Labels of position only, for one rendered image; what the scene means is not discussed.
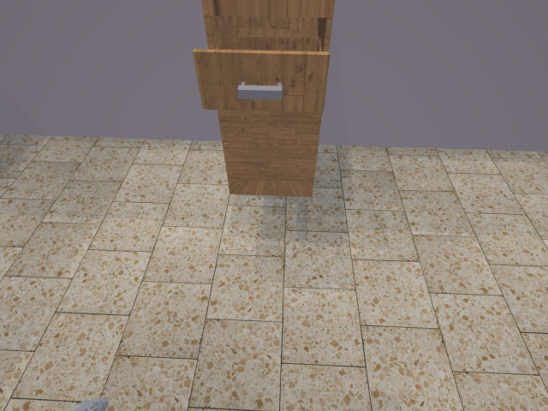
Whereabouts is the drawer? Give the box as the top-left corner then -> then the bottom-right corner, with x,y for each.
193,36 -> 330,113

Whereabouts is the cabinet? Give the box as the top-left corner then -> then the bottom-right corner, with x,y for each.
201,0 -> 335,197

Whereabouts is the handle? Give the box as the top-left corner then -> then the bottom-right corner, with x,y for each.
237,81 -> 283,100

